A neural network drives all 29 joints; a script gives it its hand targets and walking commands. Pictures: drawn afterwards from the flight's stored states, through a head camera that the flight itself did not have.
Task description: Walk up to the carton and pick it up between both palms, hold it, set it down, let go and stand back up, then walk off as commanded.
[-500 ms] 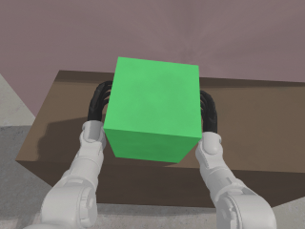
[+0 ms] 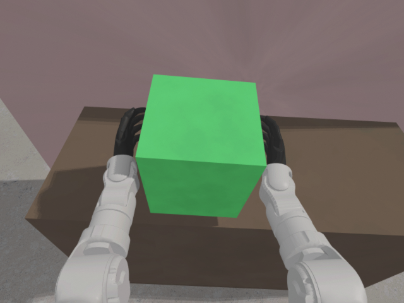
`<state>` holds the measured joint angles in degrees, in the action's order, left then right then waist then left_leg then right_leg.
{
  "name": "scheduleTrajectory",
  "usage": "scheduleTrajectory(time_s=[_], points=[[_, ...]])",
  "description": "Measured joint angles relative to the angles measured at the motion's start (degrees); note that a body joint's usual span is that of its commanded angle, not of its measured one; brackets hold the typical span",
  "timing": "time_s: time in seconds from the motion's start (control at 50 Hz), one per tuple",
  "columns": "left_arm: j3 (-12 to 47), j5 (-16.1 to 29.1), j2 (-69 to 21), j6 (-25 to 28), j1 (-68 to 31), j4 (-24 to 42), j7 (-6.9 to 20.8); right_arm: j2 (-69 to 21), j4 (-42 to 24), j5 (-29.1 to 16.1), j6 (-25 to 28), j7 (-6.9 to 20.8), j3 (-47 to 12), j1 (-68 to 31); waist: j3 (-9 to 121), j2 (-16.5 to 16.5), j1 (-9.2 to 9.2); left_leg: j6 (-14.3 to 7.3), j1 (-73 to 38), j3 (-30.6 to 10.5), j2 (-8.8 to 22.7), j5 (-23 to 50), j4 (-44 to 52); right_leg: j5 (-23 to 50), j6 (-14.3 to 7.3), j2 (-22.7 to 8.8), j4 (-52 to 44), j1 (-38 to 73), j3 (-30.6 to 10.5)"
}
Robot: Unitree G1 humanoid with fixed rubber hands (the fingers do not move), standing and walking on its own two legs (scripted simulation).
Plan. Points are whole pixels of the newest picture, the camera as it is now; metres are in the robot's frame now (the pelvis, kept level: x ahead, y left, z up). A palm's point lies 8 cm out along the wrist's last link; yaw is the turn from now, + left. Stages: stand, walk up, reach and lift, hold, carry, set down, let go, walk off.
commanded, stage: reach and lift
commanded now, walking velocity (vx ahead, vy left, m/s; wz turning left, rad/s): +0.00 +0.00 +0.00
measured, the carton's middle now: (198, 152) +0.42 +0.04 +0.05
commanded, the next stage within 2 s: hold in 1.62 s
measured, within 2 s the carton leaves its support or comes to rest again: neither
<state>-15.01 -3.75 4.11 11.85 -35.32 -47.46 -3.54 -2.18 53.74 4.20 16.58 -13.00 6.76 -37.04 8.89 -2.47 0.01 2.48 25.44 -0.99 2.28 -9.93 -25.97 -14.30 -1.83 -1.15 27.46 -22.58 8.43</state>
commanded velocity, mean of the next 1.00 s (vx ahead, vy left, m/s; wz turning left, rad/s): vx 0.00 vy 0.00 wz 0.00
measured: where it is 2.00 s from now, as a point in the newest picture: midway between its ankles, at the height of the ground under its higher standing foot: outside the picture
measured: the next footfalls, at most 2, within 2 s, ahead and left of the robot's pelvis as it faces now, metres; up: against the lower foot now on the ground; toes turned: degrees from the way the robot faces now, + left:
none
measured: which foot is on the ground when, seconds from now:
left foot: down 0.00-1.00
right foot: down 0.00-1.00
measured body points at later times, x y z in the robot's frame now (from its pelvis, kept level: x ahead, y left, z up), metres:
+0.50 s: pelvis -0.05 +0.00 +0.00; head -0.08 +0.03 +0.45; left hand +0.37 +0.19 +0.18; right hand +0.36 -0.11 +0.16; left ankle +0.02 +0.15 -0.74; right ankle -0.01 -0.09 -0.74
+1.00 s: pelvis -0.03 +0.00 +0.00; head -0.08 +0.03 +0.45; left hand +0.38 +0.20 +0.20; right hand +0.38 -0.11 +0.20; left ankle +0.02 +0.15 -0.74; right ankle -0.01 -0.09 -0.74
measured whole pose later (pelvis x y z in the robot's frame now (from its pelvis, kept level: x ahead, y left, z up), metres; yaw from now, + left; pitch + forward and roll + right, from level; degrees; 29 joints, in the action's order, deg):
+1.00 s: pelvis -0.03 +0.00 +0.00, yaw +0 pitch +4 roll +0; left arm -15.0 -3.9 7.4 -26.9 -46.3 -35.0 -3.0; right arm -0.6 40.1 -3.2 -19.9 -13.6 6.9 -45.4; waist 11.3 -4.2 1.0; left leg 2.2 20.8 -1.0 2.2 -7.8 -25.0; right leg -12.3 -2.1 -1.2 26.9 -18.1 8.4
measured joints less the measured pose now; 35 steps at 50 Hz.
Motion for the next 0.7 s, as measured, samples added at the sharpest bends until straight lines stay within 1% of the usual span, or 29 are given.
scheduleTrajectory(time_s=[0.08, 0.14, 0.22, 0.3, 0.42, 0.56, 0.7], points=[[0.0, 0.0, 0.0, -7.1, 0.0, 5.9, 0.1, 0.0, -5.4, -0.9, -6.6, 0.0, -0.8, 0.0, 0.2, 0.0, 0.00, 0.0, -0.2, 0.0, 0.0, 1.1, 0.8, 0.9, 0.0, 0.0, -0.4, 0.0, 0.0], [0.0, 0.0, 0.0, -12.4, -0.1, 8.7, 0.2, 0.0, -7.9, -1.6, -11.4, 0.1, -1.2, 0.0, 0.5, 0.0, 0.00, 0.0, -0.3, 0.0, 0.0, 1.9, 1.1, 1.5, 0.0, 0.0, -0.5, 0.0, 0.0], [0.0, 0.0, 0.0, -18.2, -0.9, 9.8, 0.3, 0.1, -8.7, -2.3, -16.1, 0.2, -1.2, 0.0, 1.3, 0.0, 0.00, 0.0, -0.5, 0.0, 0.0, 2.7, 1.3, 2.2, -0.1, 0.0, -0.5, 0.0, 0.0], [0.0, 0.3, 0.0, -22.8, -2.9, 9.8, 0.3, 0.6, -8.8, -2.3, -19.0, 0.2, -1.2, 0.0, 2.2, 0.0, 0.00, 0.0, -0.5, 0.0, 0.0, 3.4, 1.4, 2.9, -0.2, 0.0, -0.5, 0.0, 0.0], [0.0, 0.2, 0.7, -27.6, -7.3, 9.9, 0.1, 1.6, -8.8, -2.3, -22.0, 0.2, -1.1, -2.5, 2.5, -0.1, 0.00, -0.2, -0.5, 0.0, 0.0, 4.1, 1.3, 3.6, -0.2, 0.0, -0.5, 0.0, 0.0], [0.0, -2.2, 2.4, -31.2, -10.7, 9.9, 0.6, 1.6, -8.8, -2.3, -26.7, 0.5, 0.1, -7.3, 2.5, -0.8, 0.00, -0.3, -0.9, 0.0, 0.0, 4.3, 1.6, 3.7, -0.2, 0.0, -0.5, 0.3, 0.0], [0.0, -2.5, 2.8, -33.9, -11.0, 9.9, 0.8, 1.6, -8.8, -2.5, -30.1, 0.8, 0.1, -8.3, 2.5, -2.5, 0.00, -0.3, -2.2, 0.0, -0.1, 3.9, 2.3, 2.9, -0.3, 0.0, -0.5, 1.3, 0.0]])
